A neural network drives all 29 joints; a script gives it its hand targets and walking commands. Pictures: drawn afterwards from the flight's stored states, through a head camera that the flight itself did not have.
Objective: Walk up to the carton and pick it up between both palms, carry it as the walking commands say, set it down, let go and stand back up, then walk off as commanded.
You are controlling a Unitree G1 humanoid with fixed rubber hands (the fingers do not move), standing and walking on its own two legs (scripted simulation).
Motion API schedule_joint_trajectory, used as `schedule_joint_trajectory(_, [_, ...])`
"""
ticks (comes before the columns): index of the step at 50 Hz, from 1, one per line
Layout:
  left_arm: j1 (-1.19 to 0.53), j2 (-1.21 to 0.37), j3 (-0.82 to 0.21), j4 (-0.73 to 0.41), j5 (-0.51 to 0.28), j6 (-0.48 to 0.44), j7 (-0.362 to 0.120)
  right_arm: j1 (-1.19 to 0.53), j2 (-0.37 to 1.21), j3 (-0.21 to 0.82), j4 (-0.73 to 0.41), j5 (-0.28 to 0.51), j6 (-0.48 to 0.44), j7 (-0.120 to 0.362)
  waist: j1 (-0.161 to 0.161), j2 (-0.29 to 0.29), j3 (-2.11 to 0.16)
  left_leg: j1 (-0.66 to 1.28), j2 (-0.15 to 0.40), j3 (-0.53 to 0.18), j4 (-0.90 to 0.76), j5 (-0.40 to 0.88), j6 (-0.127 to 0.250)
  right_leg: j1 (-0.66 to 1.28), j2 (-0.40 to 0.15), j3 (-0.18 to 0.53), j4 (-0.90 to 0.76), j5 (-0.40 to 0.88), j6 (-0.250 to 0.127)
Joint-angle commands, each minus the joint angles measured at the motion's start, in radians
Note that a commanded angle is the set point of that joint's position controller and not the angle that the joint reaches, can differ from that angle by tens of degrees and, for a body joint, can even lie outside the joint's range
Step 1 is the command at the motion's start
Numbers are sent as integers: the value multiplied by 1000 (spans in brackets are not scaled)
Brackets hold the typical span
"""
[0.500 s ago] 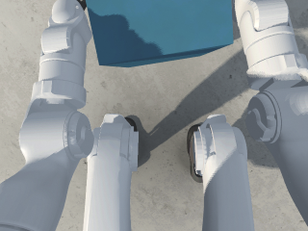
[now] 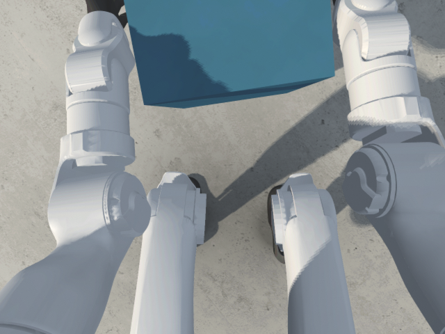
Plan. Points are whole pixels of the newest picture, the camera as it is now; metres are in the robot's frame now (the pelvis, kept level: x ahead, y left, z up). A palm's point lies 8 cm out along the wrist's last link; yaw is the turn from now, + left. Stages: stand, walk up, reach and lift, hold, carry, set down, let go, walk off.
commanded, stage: reach and lift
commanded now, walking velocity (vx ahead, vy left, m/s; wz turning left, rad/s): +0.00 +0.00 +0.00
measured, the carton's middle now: (224, 12) +0.57 +0.02 -0.20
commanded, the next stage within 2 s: none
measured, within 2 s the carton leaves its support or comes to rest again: neither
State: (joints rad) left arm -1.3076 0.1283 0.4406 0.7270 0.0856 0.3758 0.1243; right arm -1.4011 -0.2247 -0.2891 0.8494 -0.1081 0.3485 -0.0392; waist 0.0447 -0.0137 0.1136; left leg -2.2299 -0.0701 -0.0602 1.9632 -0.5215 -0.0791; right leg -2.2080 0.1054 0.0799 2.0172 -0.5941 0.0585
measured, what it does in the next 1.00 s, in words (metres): rises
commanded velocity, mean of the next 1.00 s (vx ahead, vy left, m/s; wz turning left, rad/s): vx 0.00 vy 0.00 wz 0.00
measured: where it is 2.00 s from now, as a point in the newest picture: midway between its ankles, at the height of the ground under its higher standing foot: (234, 232)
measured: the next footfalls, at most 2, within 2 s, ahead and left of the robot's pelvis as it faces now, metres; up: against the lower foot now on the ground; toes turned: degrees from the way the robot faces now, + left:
none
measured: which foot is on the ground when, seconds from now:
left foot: down 0.00-1.00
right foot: down 0.00-1.00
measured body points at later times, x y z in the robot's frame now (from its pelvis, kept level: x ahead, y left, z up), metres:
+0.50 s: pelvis +0.00 +0.00 +0.05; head +0.32 -0.01 +0.36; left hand +0.53 +0.18 -0.05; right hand +0.56 -0.14 -0.05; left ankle +0.12 +0.14 -0.39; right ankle +0.09 -0.13 -0.39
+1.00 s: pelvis +0.01 +0.00 +0.10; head +0.29 -0.01 +0.45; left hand +0.51 +0.18 +0.02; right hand +0.54 -0.14 +0.02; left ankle +0.12 +0.14 -0.39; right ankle +0.09 -0.13 -0.39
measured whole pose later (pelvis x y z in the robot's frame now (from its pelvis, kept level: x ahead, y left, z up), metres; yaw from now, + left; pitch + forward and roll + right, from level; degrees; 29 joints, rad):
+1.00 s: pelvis +0.01 +0.00 +0.10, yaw -1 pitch +44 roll +1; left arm -1.07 0.02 0.52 0.64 0.19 0.43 0.07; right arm -1.16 -0.10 -0.38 0.78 -0.20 0.39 -0.01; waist 0.05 -0.03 -0.10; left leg -1.92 -0.08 -0.09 1.62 -0.46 -0.08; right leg -1.91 0.12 0.10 1.67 -0.52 0.05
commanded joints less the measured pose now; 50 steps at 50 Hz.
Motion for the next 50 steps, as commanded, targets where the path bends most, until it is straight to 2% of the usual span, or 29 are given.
schedule_joint_trajectory(1, [-812,-930,-499,-162,-176,-51,-289,-620,1019,396,-119,157,-26,251,40,-55,-1442,800,-61,196,-114,431,36,669,44,-159,-181,426,-31])
schedule_joint_trajectory(16, [-692,-983,-450,-125,-124,-23,-319,-515,1078,352,-89,95,-5,252,47,-72,-1368,770,-69,193,-227,392,33,708,59,-150,-291,413,-27])
schedule_joint_trajectory(29, [-668,-1028,-443,-120,-100,6,-326,-489,1113,329,-75,76,19,260,45,-53,-1374,843,-73,193,-327,341,29,755,65,-160,-389,350,-29])
schedule_joint_trajectory(50, [-538,-1111,-468,-122,-88,14,-340,-376,1183,341,-87,68,20,276,40,-52,-1355,970,-81,171,-469,356,31,884,68,-144,-530,367,-27])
